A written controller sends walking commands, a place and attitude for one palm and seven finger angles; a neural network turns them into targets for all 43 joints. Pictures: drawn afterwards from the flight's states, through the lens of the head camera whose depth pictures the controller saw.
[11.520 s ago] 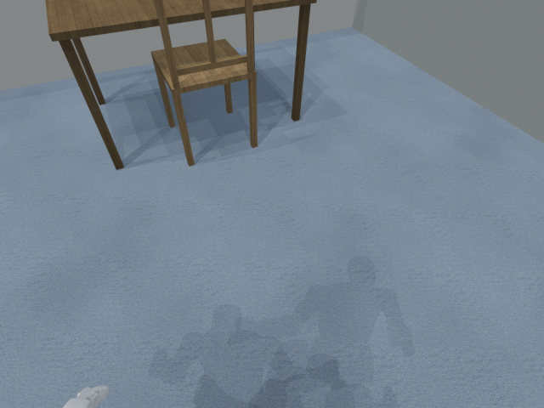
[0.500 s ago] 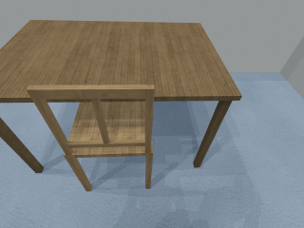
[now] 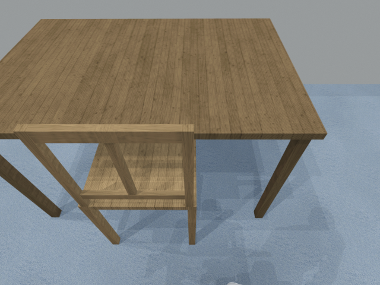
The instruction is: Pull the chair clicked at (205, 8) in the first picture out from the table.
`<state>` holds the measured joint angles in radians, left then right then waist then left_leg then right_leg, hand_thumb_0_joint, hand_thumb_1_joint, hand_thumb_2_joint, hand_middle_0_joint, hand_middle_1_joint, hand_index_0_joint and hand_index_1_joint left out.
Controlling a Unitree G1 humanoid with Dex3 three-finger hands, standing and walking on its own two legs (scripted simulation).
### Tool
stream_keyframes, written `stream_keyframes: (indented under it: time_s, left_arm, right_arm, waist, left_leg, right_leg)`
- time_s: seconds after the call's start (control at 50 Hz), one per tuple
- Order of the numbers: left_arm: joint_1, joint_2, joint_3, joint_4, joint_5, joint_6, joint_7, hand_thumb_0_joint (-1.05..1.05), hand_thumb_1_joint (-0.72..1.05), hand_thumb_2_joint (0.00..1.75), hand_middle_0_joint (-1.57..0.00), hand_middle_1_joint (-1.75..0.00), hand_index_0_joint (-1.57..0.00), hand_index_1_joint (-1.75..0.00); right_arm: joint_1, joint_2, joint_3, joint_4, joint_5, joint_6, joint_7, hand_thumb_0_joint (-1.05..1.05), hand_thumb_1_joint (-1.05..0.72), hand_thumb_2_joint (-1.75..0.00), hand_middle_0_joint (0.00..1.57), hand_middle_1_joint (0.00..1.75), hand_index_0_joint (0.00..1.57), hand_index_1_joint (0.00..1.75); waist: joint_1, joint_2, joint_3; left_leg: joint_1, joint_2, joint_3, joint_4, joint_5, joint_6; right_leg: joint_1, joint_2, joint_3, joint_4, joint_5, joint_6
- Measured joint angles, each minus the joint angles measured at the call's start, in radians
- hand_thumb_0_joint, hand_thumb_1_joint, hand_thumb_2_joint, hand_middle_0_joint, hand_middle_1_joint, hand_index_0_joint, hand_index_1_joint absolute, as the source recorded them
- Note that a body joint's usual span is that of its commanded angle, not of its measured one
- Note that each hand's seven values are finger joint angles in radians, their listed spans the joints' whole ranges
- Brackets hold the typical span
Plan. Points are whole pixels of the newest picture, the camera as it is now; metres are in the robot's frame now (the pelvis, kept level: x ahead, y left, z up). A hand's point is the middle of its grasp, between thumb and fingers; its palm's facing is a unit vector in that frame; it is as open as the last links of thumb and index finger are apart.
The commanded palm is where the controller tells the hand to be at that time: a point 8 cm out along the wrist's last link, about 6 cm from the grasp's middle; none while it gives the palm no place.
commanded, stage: come to a stop and stand still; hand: left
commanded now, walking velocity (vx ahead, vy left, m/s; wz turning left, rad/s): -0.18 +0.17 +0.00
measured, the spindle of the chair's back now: (123, 170) +0.41 +0.22 -0.08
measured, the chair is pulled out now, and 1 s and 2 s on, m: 0.00 0.00 0.00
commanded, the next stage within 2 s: look again from close up in 1.16 s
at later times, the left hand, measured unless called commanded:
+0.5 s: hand out of the picture -0.01 +0.22 -0.17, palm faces +0.09 -0.98 -0.17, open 7.4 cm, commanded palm none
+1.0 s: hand out of the picture -0.04 +0.18 -0.18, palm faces -0.01 -0.98 -0.18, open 7.3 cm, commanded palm none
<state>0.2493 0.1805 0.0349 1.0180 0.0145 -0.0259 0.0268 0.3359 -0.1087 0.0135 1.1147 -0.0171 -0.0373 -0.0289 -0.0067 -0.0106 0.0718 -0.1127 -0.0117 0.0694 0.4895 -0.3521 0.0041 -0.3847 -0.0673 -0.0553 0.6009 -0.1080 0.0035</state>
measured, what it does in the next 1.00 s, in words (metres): steps on the spot: left foot, then right foot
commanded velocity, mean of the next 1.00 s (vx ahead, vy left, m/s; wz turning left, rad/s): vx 0.04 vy -0.01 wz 0.00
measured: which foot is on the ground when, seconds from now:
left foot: down 0.00-0.02, up 0.04-0.34, down 0.36-1.00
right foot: down 0.00-0.36, up 0.38-0.76, down 0.78-1.00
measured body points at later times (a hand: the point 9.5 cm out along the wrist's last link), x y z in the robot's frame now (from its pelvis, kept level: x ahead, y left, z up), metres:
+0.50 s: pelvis -0.05 +0.04 +0.01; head -0.07 +0.06 +0.46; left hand -0.02 +0.27 -0.15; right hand -0.03 -0.19 -0.13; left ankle -0.05 +0.12 -0.73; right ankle -0.02 -0.10 -0.67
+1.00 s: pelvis -0.05 +0.01 +0.00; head -0.04 +0.02 +0.45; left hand -0.04 +0.23 -0.16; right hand -0.07 -0.21 -0.16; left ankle -0.05 +0.12 -0.73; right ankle -0.09 -0.09 -0.73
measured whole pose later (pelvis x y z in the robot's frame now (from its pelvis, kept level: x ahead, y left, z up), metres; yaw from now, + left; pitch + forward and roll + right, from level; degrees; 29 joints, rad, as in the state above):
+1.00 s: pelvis -0.05 +0.01 +0.00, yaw -1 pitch +0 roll -1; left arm 0.32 0.13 -0.01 1.10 0.01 -0.03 0.05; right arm 0.32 -0.14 0.00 1.10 -0.01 -0.02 -0.02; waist -0.03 0.00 0.00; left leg -0.25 0.02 0.04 0.57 -0.31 0.01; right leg -0.17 0.03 -0.02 0.52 -0.35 -0.03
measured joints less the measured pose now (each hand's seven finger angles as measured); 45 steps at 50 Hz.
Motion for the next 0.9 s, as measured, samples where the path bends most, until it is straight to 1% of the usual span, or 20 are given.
stream_keyframes:
  time_s: [0.02, 0.06, 0.1, 0.16, 0.2, 0.24, 0.28, 0.34, 0.36, 0.4, 0.42, 0.5, 0.56, 0.64, 0.72, 0.76, 0.78, 0.8, 0.84, 0.9]
  left_arm:
    - [-0.004, 0.003, 0.000, -0.003, 0.002, -0.007, 0.003, 0.03, 0.95, 0.90, -0.20, -0.30, -0.20, -0.30]
    - [-0.024, -0.004, -0.004, -0.008, 0.002, -0.004, 0.004, 0.02, 0.95, 0.90, -0.20, -0.30, -0.19, -0.30]
    - [-0.049, -0.012, -0.008, -0.019, 0.004, 0.001, 0.006, 0.02, 0.94, 0.90, -0.20, -0.30, -0.19, -0.30]
    - [-0.079, -0.022, -0.007, -0.043, 0.006, 0.009, 0.014, 0.01, 0.93, 0.90, -0.20, -0.30, -0.20, -0.30]
    - [-0.088, -0.026, -0.006, -0.055, 0.009, 0.019, 0.014, 0.01, 0.92, 0.90, -0.20, -0.30, -0.20, -0.30]
    - [-0.090, -0.022, 0.001, -0.066, 0.012, 0.029, 0.017, 0.01, 0.93, 0.90, -0.20, -0.30, -0.20, -0.30]
    - [-0.085, -0.012, 0.005, -0.072, 0.017, 0.039, 0.013, 0.01, 0.93, 0.90, -0.21, -0.30, -0.20, -0.30]
    - [-0.061, 0.006, 0.012, -0.072, 0.018, 0.059, 0.009, 0.01, 0.92, 0.90, -0.21, -0.30, -0.20, -0.30]
    - [-0.053, 0.012, 0.014, -0.067, 0.015, 0.067, 0.007, 0.01, 0.92, 0.90, -0.21, -0.30, -0.20, -0.30]
    - [-0.036, 0.023, 0.020, -0.049, 0.007, 0.086, 0.006, 0.01, 0.92, 0.90, -0.21, -0.30, -0.20, -0.30]
    - [-0.024, 0.024, 0.021, -0.040, 0.007, 0.093, 0.004, 0.01, 0.92, 0.90, -0.21, -0.30, -0.20, -0.30]
    - [0.023, 0.020, 0.023, -0.021, 0.015, 0.083, -0.014, 0.01, 0.92, 0.90, -0.20, -0.30, -0.20, -0.30]
    - [0.060, 0.015, 0.023, -0.010, 0.014, 0.066, -0.020, 0.01, 0.91, 0.90, -0.20, -0.30, -0.19, -0.30]
    - [0.087, 0.006, 0.015, 0.023, 0.012, 0.066, -0.022, 0.01, 0.91, 0.90, -0.20, -0.30, -0.19, -0.30]
    - [0.070, -0.013, 0.002, 0.042, 0.004, 0.062, -0.018, 0.01, 0.91, 0.90, -0.20, -0.30, -0.19, -0.30]
    - [0.059, -0.023, -0.004, 0.044, 0.000, 0.049, -0.014, 0.01, 0.91, 0.90, -0.20, -0.30, -0.19, -0.30]
    - [0.057, -0.024, -0.011, 0.041, 0.002, 0.033, -0.004, 0.01, 0.91, 0.90, -0.20, -0.30, -0.19, -0.30]
    - [0.048, -0.035, -0.018, 0.047, 0.004, 0.019, 0.008, 0.01, 0.91, 0.90, -0.20, -0.30, -0.19, -0.30]
    - [0.049, -0.051, -0.036, 0.052, 0.003, 0.005, 0.017, 0.01, 0.92, 0.90, -0.20, -0.30, -0.19, -0.30]
    - [0.068, -0.053, -0.046, 0.064, -0.002, -0.005, 0.022, 0.01, 0.92, 0.90, -0.20, -0.30, -0.20, -0.30]
  right_arm:
    - [-0.002, -0.003, -0.004, 0.001, 0.005, 0.009, 0.003, 0.00, -0.90, -0.90, 0.20, 0.30, 0.20, 0.30]
    - [-0.018, -0.018, -0.022, -0.008, 0.013, 0.029, 0.003, 0.00, -0.90, -0.90, 0.20, 0.30, 0.20, 0.30]
    - [-0.045, -0.031, -0.034, -0.020, 0.015, 0.049, -0.002, 0.00, -0.90, -0.90, 0.20, 0.30, 0.20, 0.30]
    - [-0.093, -0.047, -0.046, -0.039, 0.014, 0.070, 0.001, 0.00, -0.91, -0.90, 0.20, 0.30, 0.20, 0.30]
    - [-0.119, -0.058, -0.052, -0.057, 0.012, 0.078, 0.007, 0.00, -0.91, -0.90, 0.20, 0.30, 0.20, 0.30]
    - [-0.136, -0.066, -0.056, -0.076, 0.010, 0.082, 0.013, 0.00, -0.91, -0.90, 0.20, 0.30, 0.20, 0.30]
    - [-0.144, -0.071, -0.057, -0.093, 0.008, 0.079, 0.018, 0.00, -0.91, -0.90, 0.19, 0.30, 0.20, 0.30]
    - [-0.133, -0.074, -0.055, -0.114, 0.008, 0.062, 0.023, 0.00, -0.91, -0.90, 0.19, 0.30, 0.20, 0.30]
    - [-0.123, -0.073, -0.054, -0.119, 0.006, 0.054, 0.022, 0.00, -0.91, -0.90, 0.19, 0.30, 0.20, 0.30]
    - [-0.100, -0.059, -0.048, -0.121, -0.005, 0.050, 0.017, 0.00, -0.91, -0.90, 0.19, 0.30, 0.20, 0.30]
    - [-0.082, -0.053, -0.043, -0.119, -0.010, 0.051, 0.016, 0.00, -0.91, -0.90, 0.19, 0.30, 0.20, 0.30]
    - [-0.017, -0.030, -0.023, -0.087, -0.011, 0.048, 0.012, 0.00, -0.91, -0.90, 0.19, 0.30, 0.20, 0.30]
    - [0.008, -0.011, -0.014, -0.068, -0.009, 0.037, 0.010, 0.00, -0.91, -0.90, 0.20, 0.30, 0.20, 0.30]
    - [0.027, 0.011, -0.010, -0.057, -0.014, 0.018, 0.004, 0.00, -0.90, -0.90, 0.20, 0.30, 0.20, 0.30]
    - [0.036, 0.018, -0.007, -0.035, -0.016, 0.016, 0.000, 0.00, -0.90, -0.90, 0.20, 0.30, 0.21, 0.30]
    - [0.044, 0.018, -0.007, -0.016, -0.009, 0.021, 0.000, 0.00, -0.90, -0.90, 0.20, 0.30, 0.21, 0.30]
    - [0.046, 0.016, -0.006, -0.010, -0.002, 0.026, 0.005, 0.00, -0.90, -0.90, 0.20, 0.30, 0.21, 0.30]
    - [0.033, 0.006, -0.007, -0.003, 0.002, 0.036, 0.010, 0.00, -0.90, -0.90, 0.20, 0.30, 0.21, 0.30]
    - [0.014, -0.017, -0.014, -0.006, -0.001, 0.049, 0.018, 0.00, -0.90, -0.90, 0.20, 0.30, 0.21, 0.30]
    - [0.001, -0.031, -0.020, -0.010, -0.002, 0.042, 0.021, 0.00, -0.90, -0.90, 0.20, 0.30, 0.20, 0.30]
  waist:
    - [0.003, 0.006, -0.002]
    - [-0.009, 0.033, 0.003]
    - [-0.014, 0.042, 0.017]
    - [-0.003, 0.026, 0.036]
    - [0.005, 0.008, 0.038]
    - [0.014, -0.010, 0.029]
    - [0.023, -0.030, 0.017]
    - [0.027, -0.053, -0.017]
    - [0.023, -0.057, -0.028]
    - [0.020, -0.075, -0.040]
    - [0.016, -0.072, -0.054]
    - [0.016, -0.044, -0.097]
    - [0.016, -0.034, -0.106]
    - [-0.006, -0.027, -0.097]
    - [-0.030, -0.012, -0.069]
    - [-0.032, -0.010, -0.061]
    - [-0.021, -0.018, -0.059]
    - [-0.012, 0.001, -0.045]
    - [-0.022, 0.039, -0.028]
    - [-0.040, 0.042, -0.038]
  left_leg:
    - [-0.014, 0.004, -0.001, 0.044, -0.030, -0.006]
    - [-0.066, 0.011, -0.025, 0.156, -0.126, -0.005]
    - [-0.134, 0.004, -0.035, 0.303, -0.209, -0.006]
    - [-0.225, -0.009, -0.039, 0.478, -0.224, -0.015]
    - [-0.260, -0.011, -0.038, 0.514, -0.199, -0.023]
    - [-0.272, -0.009, -0.036, 0.496, -0.170, -0.026]
    - [-0.253, -0.004, -0.031, 0.417, -0.146, -0.023]
    - [-0.155, 0.000, -0.015, 0.179, -0.059, -0.011]
    - [-0.127, 0.000, -0.012, 0.106, -0.003, 0.006]
    - [-0.115, -0.008, 0.001, 0.095, 0.038, 0.030]
    - [-0.107, -0.006, 0.002, 0.081, 0.042, 0.037]
    - [-0.078, -0.001, -0.015, -0.025, 0.095, 0.050]
    - [-0.076, -0.005, -0.015, -0.080, 0.131, 0.054]
    - [-0.084, -0.013, -0.007, -0.115, 0.155, 0.056]
    - [-0.105, -0.012, -0.005, -0.108, 0.160, 0.049]
    - [-0.123, -0.014, -0.002, -0.077, 0.146, 0.040]
    - [-0.143, -0.016, 0.009, -0.040, 0.129, 0.034]
    - [-0.164, 0.004, 0.013, 0.010, 0.103, 0.026]
    - [-0.180, 0.028, -0.011, 0.061, 0.068, 0.014]
    - [-0.176, 0.034, -0.029, 0.085, 0.056, 0.011]
  right_leg:
    - [0.008, 0.003, 0.000, -0.001, -0.030, -0.006]
    - [0.001, 0.011, -0.019, 0.033, -0.113, -0.024]
    - [0.001, 0.008, -0.033, 0.037, -0.127, -0.033]
    - [0.000, 0.001, -0.034, 0.008, -0.093, -0.036]
    - [-0.002, -0.003, -0.030, -0.017, -0.068, -0.036]
    - [-0.008, -0.007, -0.026, -0.040, -0.043, -0.032]
    - [-0.016, -0.011, -0.020, -0.055, -0.023, -0.026]
    - [-0.034, -0.011, -0.008, -0.049, -0.009, -0.011]
    - [-0.045, -0.011, -0.006, -0.026, -0.032, -0.004]
    - [-0.065, 0.001, 0.027, 0.058, -0.191, 0.003]
    - [-0.075, 0.016, 0.041, 0.117, -0.228, 0.001]
    - [-0.097, 0.060, 0.061, 0.365, -0.203, -0.003]
    - [-0.073, 0.065, 0.050, 0.432, -0.200, -0.001]
    - [-0.004, 0.051, 0.031, 0.335, -0.262, 0.000]
    - [0.086, 0.049, 0.029, 0.111, -0.320, -0.006]
    - [0.149, 0.049, 0.032, -0.040, -0.251, -0.009]
    - [0.173, 0.045, 0.045, -0.109, -0.196, -0.012]
    - [0.177, 0.061, 0.049, -0.122, -0.188, -0.014]
    - [0.178, 0.093, 0.042, -0.111, -0.193, -0.022]
    - [0.188, 0.105, 0.034, -0.095, -0.213, -0.030]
